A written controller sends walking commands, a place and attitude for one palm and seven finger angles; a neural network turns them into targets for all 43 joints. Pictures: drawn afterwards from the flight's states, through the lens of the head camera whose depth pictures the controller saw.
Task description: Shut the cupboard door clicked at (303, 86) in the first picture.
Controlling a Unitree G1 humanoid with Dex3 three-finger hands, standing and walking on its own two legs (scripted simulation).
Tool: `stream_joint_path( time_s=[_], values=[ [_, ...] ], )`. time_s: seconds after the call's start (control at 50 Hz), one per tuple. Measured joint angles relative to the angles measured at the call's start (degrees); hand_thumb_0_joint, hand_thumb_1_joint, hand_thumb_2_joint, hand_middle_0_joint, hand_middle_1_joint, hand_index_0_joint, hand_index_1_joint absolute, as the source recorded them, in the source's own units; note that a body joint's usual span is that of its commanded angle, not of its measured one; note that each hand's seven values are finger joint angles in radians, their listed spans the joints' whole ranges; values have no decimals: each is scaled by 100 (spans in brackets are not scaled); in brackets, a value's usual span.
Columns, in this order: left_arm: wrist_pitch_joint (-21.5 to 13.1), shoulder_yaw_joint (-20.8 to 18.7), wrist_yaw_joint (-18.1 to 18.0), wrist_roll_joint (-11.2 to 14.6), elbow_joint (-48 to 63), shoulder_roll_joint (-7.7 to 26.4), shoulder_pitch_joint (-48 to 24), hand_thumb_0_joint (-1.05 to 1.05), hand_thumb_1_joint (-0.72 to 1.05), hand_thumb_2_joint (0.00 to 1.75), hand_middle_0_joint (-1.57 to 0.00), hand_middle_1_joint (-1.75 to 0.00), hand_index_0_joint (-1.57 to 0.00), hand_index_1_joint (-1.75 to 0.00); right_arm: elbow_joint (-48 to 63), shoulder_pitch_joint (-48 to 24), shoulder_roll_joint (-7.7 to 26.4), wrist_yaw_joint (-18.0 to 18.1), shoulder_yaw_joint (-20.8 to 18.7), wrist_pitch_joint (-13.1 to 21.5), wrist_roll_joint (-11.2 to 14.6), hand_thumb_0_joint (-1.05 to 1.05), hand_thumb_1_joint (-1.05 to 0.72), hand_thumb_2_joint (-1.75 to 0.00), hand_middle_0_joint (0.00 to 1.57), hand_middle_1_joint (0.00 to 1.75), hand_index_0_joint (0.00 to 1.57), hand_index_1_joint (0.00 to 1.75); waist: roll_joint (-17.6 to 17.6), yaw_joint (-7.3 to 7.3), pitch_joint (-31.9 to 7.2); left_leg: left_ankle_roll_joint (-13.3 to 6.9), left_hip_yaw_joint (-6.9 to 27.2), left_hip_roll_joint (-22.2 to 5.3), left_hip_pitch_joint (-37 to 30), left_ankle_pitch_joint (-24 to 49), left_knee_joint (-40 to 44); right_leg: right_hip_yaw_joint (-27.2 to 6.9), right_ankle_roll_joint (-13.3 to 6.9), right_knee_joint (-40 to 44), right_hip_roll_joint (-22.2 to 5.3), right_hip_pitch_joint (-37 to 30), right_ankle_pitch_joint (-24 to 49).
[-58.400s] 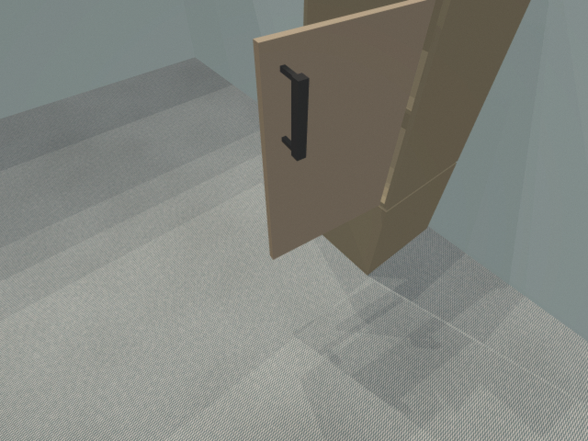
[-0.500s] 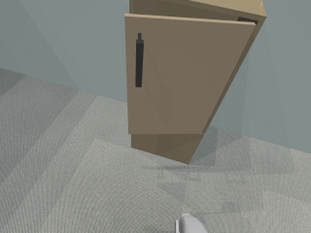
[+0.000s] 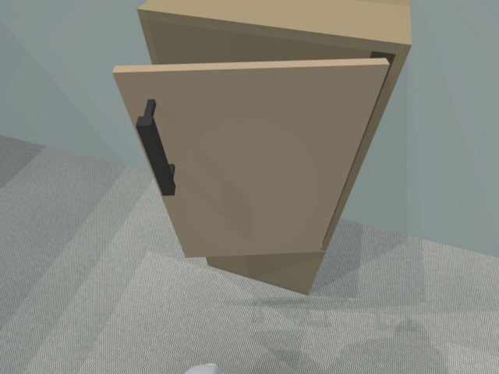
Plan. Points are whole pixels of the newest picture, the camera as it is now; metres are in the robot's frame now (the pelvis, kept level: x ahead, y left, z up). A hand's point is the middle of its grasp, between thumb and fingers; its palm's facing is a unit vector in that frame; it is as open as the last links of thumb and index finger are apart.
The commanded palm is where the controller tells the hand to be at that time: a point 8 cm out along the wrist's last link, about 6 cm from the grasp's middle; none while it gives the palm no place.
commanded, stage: come to a stop and stand still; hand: left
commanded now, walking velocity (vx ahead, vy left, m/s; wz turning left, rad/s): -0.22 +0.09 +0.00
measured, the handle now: (160, 151) +0.43 +0.18 +0.12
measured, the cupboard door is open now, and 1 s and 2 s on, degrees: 20 20 20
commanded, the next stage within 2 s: look again from close up in 1.38 s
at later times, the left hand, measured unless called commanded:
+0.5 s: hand out of the picture +0.02 +0.25 -0.18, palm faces +0.05 -0.97 -0.22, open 7.4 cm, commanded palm none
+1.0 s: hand out of the picture -0.02 +0.19 -0.18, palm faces +0.09 -0.98 -0.20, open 7.3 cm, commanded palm none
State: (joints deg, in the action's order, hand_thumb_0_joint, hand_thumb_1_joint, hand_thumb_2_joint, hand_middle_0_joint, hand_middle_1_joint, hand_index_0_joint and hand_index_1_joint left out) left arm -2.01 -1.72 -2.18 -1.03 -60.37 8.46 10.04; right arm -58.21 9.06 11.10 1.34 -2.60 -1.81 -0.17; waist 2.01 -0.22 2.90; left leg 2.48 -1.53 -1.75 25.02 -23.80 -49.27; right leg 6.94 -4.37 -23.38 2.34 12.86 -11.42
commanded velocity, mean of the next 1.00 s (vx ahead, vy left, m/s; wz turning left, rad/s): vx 0.01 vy -0.01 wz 0.00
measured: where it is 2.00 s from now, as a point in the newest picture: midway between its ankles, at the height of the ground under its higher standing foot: outside the picture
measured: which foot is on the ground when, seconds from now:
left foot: up 0.00-0.24, down 0.26-0.72, up 0.74-0.98, down 1.00-1.00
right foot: down 0.00-0.26, up 0.28-0.68, down 0.70-1.00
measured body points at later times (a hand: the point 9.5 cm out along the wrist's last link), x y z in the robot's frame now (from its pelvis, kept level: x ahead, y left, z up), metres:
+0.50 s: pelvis -0.01 +0.05 +0.00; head +0.04 +0.08 +0.45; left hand +0.02 +0.30 -0.16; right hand +0.04 -0.19 -0.14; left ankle +0.00 +0.16 -0.74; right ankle -0.07 -0.10 -0.68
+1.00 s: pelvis -0.02 +0.01 +0.00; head +0.00 +0.02 +0.45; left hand -0.02 +0.24 -0.16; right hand -0.01 -0.24 -0.16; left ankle -0.01 +0.12 -0.74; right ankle -0.07 -0.12 -0.74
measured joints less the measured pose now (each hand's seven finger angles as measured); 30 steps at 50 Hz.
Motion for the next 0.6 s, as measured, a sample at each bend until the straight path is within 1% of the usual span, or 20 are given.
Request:
stream_joint_path(
  time_s=[0.08,0.14,0.18,0.22,0.24,0.26,0.28,0.3,0.32,0.34,0.4,0.48,0.54,0.6],
  values=[
    [107,-41,-21,-25,30,-17,78,0,93,90,-20,-30,-20,-30,109,-284,1,-40,-22,-126,-9,0,-91,-90,20,30,20,30,-72,129,43,27,69,163,-71,-177,0,-34,42,-130,-116,-56,-143],
    [176,-77,-26,-50,74,26,124,0,92,90,-20,-30,-20,-30,182,-418,-17,-60,-33,-159,-6,0,-91,-90,20,30,20,30,-194,192,128,17,98,204,-186,-214,93,-58,113,-226,-252,-30,-207],
    [217,-97,-18,-58,94,77,152,0,92,90,-20,-30,-20,-30,219,-456,-31,-71,-34,-150,0,0,-91,-90,20,30,20,30,-273,204,185,7,104,195,-359,-91,431,-63,179,-309,-342,14,-248],
    [248,-113,-13,-46,101,140,189,0,91,90,-20,-30,-20,-30,225,-452,-42,-78,-25,-116,3,0,-91,-90,20,30,20,30,-340,200,227,-12,91,159,-653,361,1071,-64,265,-465,-418,86,-324],
    [265,-116,-14,-30,99,168,217,0,91,90,-20,-30,-20,-30,223,-421,-36,-83,-16,-86,0,0,-91,-90,20,30,20,30,-340,187,230,-42,87,106,-849,856,1503,-52,315,-590,-430,136,-390],
    [290,-113,-19,-11,99,187,247,0,91,90,-20,-30,-20,-30,220,-362,-16,-83,-6,-43,-13,0,-91,-90,20,30,20,30,-301,170,211,-148,100,51,-994,1163,1790,-17,369,-738,-419,196,-474],
    [324,-111,-29,11,91,236,235,0,91,90,-20,-30,-20,-30,187,-317,-42,-66,0,-12,-29,0,-91,-90,20,30,20,30,-356,166,230,-240,86,90,-1026,969,1804,-52,426,-909,-454,249,-636],
    [361,-114,-45,22,92,296,224,0,91,90,-20,-30,-20,-30,147,-280,-89,-51,23,-4,-49,0,-91,-90,20,30,20,30,-443,192,264,-310,50,142,-1047,797,1765,-198,451,-1170,-454,313,-1044],
    [397,-124,-56,26,106,348,229,0,91,90,-20,-30,-20,-29,117,-236,-136,-32,56,0,-70,0,-91,-90,20,30,20,30,-503,214,281,-355,17,161,-1075,706,1769,-349,465,-1500,-410,396,-1426],
    [433,-132,-57,26,111,390,228,1,91,90,-20,-30,-20,-29,101,-181,-177,-3,91,10,-84,0,-91,-90,20,30,20,30,-528,214,283,-379,7,159,-1096,687,1811,-471,485,-1842,-346,481,-1659],
    [519,-161,-10,27,111,462,185,1,91,90,-20,-30,-19,-29,75,-20,-249,82,156,16,-112,0,-90,-90,20,30,20,30,-477,153,275,-389,51,106,-1112,843,2003,-719,545,-2681,-173,671,-1757],
    [572,-202,83,22,155,519,154,1,91,90,-20,-30,-19,-29,29,131,-259,128,148,10,-131,0,-91,-90,21,30,20,30,-380,66,243,-374,43,-7,-1076,1031,2201,-847,623,-3119,-127,741,-1649],
    [615,-212,133,10,167,541,93,1,91,90,-19,-30,-19,-29,-15,259,-210,128,102,28,-145,0,-91,-90,21,30,20,30,-314,-37,206,-322,46,-100,-1040,1148,2299,-833,652,-2925,-178,628,-1628],
    [612,-188,168,16,185,518,-10,1,91,90,-19,-30,-19,-29,-87,403,-118,106,47,26,-160,0,-91,-90,21,30,20,30,-228,-153,169,-241,89,-178,-988,1246,2335,-766,630,-2234,-233,342,-1629]
  ],
)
